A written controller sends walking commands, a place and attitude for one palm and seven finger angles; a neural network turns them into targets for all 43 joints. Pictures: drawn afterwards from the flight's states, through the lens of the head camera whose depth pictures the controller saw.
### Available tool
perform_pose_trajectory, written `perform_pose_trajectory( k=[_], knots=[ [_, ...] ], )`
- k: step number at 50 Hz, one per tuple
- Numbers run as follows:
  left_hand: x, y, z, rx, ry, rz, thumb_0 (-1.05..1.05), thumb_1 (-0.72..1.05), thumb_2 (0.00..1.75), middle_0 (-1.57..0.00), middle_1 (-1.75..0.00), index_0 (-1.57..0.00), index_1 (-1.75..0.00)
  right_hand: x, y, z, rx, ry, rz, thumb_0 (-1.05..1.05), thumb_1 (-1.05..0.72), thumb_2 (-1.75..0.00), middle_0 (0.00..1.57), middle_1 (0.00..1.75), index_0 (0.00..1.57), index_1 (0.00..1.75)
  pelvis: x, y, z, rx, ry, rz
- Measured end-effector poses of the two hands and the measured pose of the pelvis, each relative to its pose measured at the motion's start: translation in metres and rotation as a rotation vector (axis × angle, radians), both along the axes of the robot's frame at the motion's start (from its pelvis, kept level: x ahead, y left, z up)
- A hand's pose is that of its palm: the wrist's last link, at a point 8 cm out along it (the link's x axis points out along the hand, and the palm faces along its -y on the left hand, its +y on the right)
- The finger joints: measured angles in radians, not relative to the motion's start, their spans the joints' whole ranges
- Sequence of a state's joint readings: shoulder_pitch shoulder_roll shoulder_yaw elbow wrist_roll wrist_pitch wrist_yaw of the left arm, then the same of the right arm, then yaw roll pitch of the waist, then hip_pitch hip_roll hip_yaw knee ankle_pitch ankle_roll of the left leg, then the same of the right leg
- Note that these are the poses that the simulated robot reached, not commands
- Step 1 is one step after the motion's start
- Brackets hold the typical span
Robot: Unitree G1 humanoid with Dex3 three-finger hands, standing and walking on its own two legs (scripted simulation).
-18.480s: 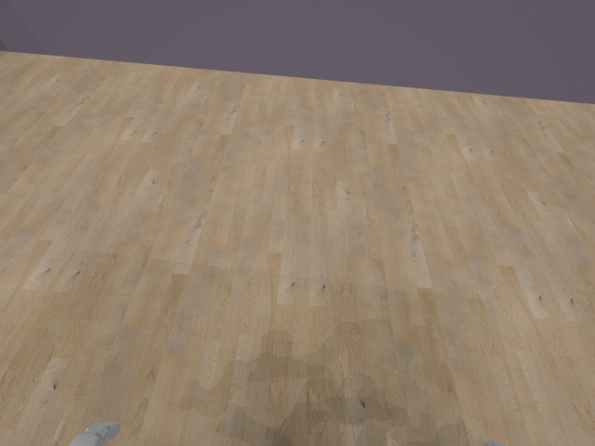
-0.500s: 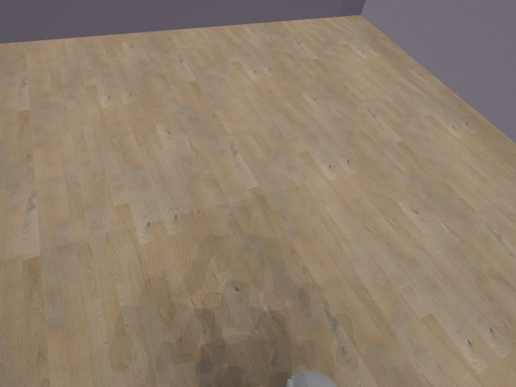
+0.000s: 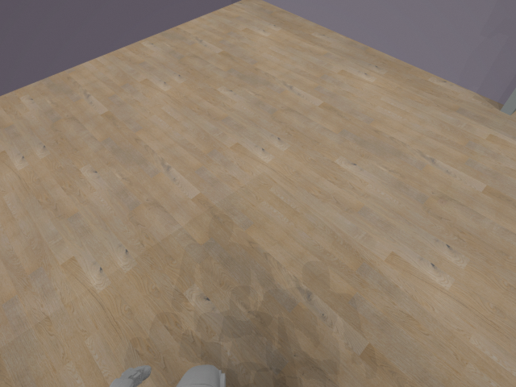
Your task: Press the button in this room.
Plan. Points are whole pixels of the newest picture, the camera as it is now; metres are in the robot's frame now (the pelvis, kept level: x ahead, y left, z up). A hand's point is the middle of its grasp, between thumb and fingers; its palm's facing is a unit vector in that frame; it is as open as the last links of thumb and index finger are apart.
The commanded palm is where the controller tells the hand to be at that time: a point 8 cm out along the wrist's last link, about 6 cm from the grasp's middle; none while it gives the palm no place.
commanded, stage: turn or walk to find it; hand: left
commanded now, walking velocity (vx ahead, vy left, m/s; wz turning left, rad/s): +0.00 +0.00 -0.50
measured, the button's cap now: out of the picture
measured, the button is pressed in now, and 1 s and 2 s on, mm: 0 0 0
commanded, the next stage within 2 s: none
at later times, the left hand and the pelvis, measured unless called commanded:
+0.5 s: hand out of the picture +0.08 +0.26 -0.18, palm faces -0.14 -0.97 -0.21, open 7.4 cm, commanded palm none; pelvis +0.00 +0.05 +0.00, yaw -14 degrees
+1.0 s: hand (240, 324) +0.25 +0.06 -0.15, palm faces -0.49 -0.84 -0.23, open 7.4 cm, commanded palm none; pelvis +0.04 -0.04 -0.01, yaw -29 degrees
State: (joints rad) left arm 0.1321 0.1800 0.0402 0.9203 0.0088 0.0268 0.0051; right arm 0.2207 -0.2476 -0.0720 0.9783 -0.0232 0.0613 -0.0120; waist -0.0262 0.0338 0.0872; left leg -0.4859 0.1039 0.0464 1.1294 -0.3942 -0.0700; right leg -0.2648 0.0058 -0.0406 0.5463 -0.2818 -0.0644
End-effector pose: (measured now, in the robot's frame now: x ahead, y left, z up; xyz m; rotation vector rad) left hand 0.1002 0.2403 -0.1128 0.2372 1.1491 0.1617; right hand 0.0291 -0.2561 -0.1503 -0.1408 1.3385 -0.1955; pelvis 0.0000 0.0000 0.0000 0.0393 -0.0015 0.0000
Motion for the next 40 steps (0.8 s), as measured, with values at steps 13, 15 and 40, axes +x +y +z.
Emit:
perform_pose_trajectory(
  k=[13, 15, 40],
  knots=[
    [-0.036, 0.014, -0.015, -0.027, 0.126, -0.014, 0.01, 0.9, 0.9, -0.21, -0.3, -0.21, -0.3, 0.043, 0.008, 0.02, -0.049, -0.143, -0.018, 0.01, -0.91, -0.9, 0.2, 0.3, 0.2, 0.3, 0.0, 0.014, 0.002, -0.021, 0.017, -0.106],
    [-0.041, 0.024, -0.021, -0.03, 0.147, -0.015, 0.01, 0.9, 0.9, -0.21, -0.3, -0.21, -0.3, 0.049, 0.015, 0.024, -0.061, -0.168, -0.02, 0.01, -0.91, -0.9, 0.2, 0.3, 0.2, 0.3, -0.001, 0.021, 0.001, -0.028, 0.021, -0.124],
    [0.093, -0.013, -0.012, -0.038, 0.096, -0.423, 0.01, 0.91, 0.9, -0.2, -0.3, -0.2, -0.3, -0.133, 0.066, 0.022, -0.028, 0.027, -0.447, 0.01, -0.9, -0.9, 0.21, 0.3, 0.2, 0.3, 0.014, 0.028, 0.005, -0.041, 0.027, -0.436]
  ],
)
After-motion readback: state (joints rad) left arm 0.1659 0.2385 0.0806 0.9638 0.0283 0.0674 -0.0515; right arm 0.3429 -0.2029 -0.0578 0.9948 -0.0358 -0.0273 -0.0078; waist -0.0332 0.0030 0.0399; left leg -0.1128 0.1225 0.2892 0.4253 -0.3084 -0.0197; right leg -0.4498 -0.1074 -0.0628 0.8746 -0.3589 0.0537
